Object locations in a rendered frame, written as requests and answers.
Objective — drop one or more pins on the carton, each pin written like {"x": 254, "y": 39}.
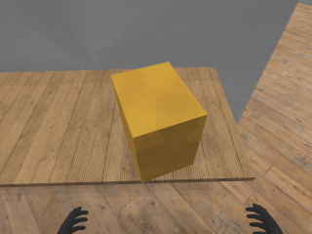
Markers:
{"x": 162, "y": 120}

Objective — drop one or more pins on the right robot hand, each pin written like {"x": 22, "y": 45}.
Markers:
{"x": 268, "y": 222}

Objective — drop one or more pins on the table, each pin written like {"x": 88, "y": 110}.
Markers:
{"x": 64, "y": 128}

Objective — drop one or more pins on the left robot hand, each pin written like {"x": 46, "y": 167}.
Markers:
{"x": 68, "y": 225}

